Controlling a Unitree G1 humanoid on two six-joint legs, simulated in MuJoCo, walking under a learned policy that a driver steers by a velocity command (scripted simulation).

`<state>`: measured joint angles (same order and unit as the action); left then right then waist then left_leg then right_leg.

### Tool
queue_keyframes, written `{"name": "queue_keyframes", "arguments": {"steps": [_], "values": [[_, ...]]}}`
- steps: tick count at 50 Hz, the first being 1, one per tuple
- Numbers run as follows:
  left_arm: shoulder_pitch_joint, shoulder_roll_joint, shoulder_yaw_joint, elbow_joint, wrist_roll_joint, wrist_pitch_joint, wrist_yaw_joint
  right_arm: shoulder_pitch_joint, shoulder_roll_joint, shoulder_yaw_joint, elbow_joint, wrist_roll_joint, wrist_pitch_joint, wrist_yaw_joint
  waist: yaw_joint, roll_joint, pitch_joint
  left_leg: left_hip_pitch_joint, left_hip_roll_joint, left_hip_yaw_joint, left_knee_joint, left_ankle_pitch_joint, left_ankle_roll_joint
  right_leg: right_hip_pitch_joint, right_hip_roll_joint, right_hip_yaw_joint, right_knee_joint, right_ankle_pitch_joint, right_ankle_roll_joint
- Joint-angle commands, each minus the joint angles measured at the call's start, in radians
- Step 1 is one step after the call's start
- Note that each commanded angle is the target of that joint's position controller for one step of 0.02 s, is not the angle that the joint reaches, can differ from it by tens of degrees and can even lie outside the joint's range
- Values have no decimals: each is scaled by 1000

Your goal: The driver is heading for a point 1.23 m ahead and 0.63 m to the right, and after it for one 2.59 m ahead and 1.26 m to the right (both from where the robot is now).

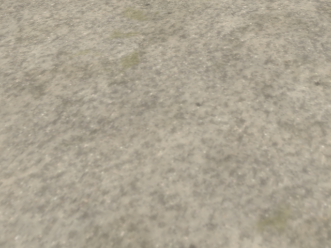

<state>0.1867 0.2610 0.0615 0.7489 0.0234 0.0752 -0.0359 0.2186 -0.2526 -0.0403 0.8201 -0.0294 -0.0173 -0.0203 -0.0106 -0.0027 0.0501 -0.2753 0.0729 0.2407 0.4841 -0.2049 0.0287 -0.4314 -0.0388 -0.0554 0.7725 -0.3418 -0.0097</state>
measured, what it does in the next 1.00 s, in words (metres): steps on the spot, turning right: right foot, then left foot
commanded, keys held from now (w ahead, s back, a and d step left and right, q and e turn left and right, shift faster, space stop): e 0.56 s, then w+e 0.26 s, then w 0.18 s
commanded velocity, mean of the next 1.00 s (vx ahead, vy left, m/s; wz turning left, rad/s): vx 0.14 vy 0.00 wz -0.55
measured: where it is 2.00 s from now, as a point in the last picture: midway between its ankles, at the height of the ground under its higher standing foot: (276, 240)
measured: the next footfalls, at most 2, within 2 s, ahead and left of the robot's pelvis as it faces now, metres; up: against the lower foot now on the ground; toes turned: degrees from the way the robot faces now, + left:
right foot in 0.06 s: +0.07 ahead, -0.11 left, +0.00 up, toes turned -6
left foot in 0.52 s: +0.08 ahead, +0.08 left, +0.00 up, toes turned -23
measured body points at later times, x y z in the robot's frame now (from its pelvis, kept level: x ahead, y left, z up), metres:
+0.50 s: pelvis +0.01 -0.01 +0.00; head +0.04 -0.01 +0.45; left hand +0.19 +0.23 -0.12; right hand +0.07 -0.30 -0.11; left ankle +0.04 +0.10 -0.72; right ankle +0.03 -0.10 -0.74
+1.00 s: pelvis +0.06 -0.07 +0.00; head +0.07 -0.09 +0.45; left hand +0.36 +0.04 -0.09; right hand -0.10 -0.31 -0.13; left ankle +0.05 +0.10 -0.73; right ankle +0.03 -0.17 -0.74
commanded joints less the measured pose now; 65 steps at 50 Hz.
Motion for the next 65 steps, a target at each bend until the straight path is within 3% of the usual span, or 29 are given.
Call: {"name": "queue_keyframes", "arguments": {"steps": [1,2,3,4,5,7,10,12,19,23,25,26,27,28,29,30,31,32,38,44,47,49,50,51,52,54,56,58,65], "values": [[47,66,16,-68,-1,-16,-1,-16,-172,-49,-55,7,10,1,26,123,-105,23,258,-155,-78,81,110,160,28,-39,-166,15,-31],[76,81,20,-58,2,-29,4,16,-163,-52,-43,2,20,2,32,62,-107,-9,226,-125,7,6,58,230,39,-11,-270,76,-46],[105,154,36,-57,11,-46,17,65,-118,-45,-42,-5,32,8,28,-160,-90,-98,131,-39,236,-147,-13,276,-112,225,-456,151,-78],[110,303,70,-85,6,-50,22,20,-60,-26,-115,6,45,0,36,-365,-40,-355,-65,-55,418,-452,-79,295,-354,595,-511,434,-225],[187,284,79,-60,0,-44,32,-46,-103,-32,-118,-5,59,-8,96,-212,-73,-354,-47,-207,572,-446,-76,286,-349,554,-492,470,-302],[61,193,50,-72,-5,-32,44,-24,-93,-34,-99,20,54,-1,16,-129,-38,-333,-25,-270,581,-261,-63,230,-210,384,-481,371,-243],[-8,141,35,-102,-19,-35,40,18,-117,-45,-75,-5,48,6,-7,-107,-106,-281,-56,-255,594,-171,-62,266,-135,315,-446,501,-214],[30,159,42,-94,-20,-41,36,6,-97,-40,-86,4,53,7,6,-79,-119,-287,-60,-265,550,-172,-70,299,-138,337,-439,503,-223],[69,192,57,-91,-4,-32,32,-58,-90,-28,-133,15,54,-5,49,-117,-100,-212,-95,-285,327,-207,-62,276,-129,467,-426,351,-238],[31,199,62,-96,-3,-27,22,-18,-97,-24,-143,28,40,-13,29,-130,-115,-76,-133,-286,175,-216,-35,234,-105,542,-400,413,-205],[-19,190,61,-101,-16,-25,21,53,-92,-22,-130,28,28,-23,-23,-115,-112,76,-139,-282,-52,-102,-16,163,-55,542,-364,352,-143],[-21,159,52,-108,-25,-28,25,78,-135,-32,-127,18,20,-32,-29,-52,-113,175,-46,-363,-182,-85,6,77,3,501,-305,208,-85],[18,82,34,-125,-33,-34,27,46,-236,-50,-149,1,21,-39,7,174,-113,255,215,-628,-281,-116,89,-78,142,317,-105,-73,-19],[31,147,50,-114,-1,-32,36,-14,-265,-59,-165,-5,27,-30,12,222,-66,121,337,-731,-279,44,199,-128,209,159,109,-240,0],[32,189,62,-103,16,-30,32,-3,-200,-45,-170,-6,27,-21,19,141,-71,92,314,-680,-267,14,222,-100,139,179,240,-198,-2],[42,183,63,-84,17,-28,22,-40,-144,-29,-172,-2,24,-14,36,108,-48,79,241,-591,-279,-126,186,-110,120,179,287,-115,-5],[60,175,62,-71,16,-23,8,-69,-131,-25,-179,-1,23,-12,45,136,-29,99,177,-523,-297,-214,145,-137,113,165,320,-53,2],[64,171,61,-65,16,-19,-8,-65,-137,-26,-178,1,20,-15,36,178,-25,141,152,-489,-310,-246,132,-178,106,148,347,-25,12],[-66,128,39,-93,12,-27,-42,102,-170,-49,-116,2,-20,-6,-55,126,2,319,190,-408,-345,-217,140,-280,59,112,208,36,49],[-143,87,12,-122,10,-47,-54,127,-184,-60,-76,-4,-46,14,-63,151,30,196,204,-288,-344,-193,135,-95,26,35,-55,17,8],[-115,89,3,-113,12,-64,-42,139,-201,-65,-50,-1,-41,27,-37,155,32,114,209,-256,-294,-92,137,76,54,-25,-189,4,-44],[66,96,8,-43,24,-86,-22,121,-177,-54,-39,15,-33,34,62,64,-26,-12,165,-169,-102,65,109,370,104,-38,-321,85,-77],[221,150,27,7,35,-100,-9,114,-120,-31,-49,9,-34,37,132,-72,-127,-106,93,-81,155,58,74,569,5,111,-384,-12,-92],[319,289,50,0,31,-108,7,71,-24,-3,-131,6,-36,48,158,-358,-185,-408,-46,-46,485,-336,16,721,-308,626,-559,-286,-180],[287,297,53,1,7,-107,17,50,-134,-31,-119,-9,-26,42,148,-217,-128,-497,-51,-199,627,-347,28,634,-354,736,-590,-229,-244],[162,180,18,-10,4,-111,20,44,-145,-35,-95,14,-37,60,67,-92,-16,-461,27,-253,617,-162,44,493,-246,481,-563,-2,-205],[108,127,-3,-13,-3,-126,25,93,-133,-33,-53,-3,-28,66,20,-100,-13,-383,45,-239,566,-74,20,439,-164,338,-596,192,-164],[129,124,-6,7,-12,-143,24,107,-115,-30,-38,-11,-13,70,4,-88,-26,-364,31,-221,575,-30,0,425,-144,275,-600,377,-174],[235,110,-11,95,-16,-156,27,-137,-65,-8,-108,-8,-9,74,41,-65,53,-453,17,-184,347,138,-33,430,-118,169,-637,559,-188]]}}
Keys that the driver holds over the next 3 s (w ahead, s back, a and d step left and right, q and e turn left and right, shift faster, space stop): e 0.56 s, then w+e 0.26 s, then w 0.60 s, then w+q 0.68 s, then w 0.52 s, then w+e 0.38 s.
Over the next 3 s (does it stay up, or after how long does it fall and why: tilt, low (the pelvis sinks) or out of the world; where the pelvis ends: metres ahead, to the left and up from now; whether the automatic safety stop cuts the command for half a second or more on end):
stays up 1.00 -0.49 -0.01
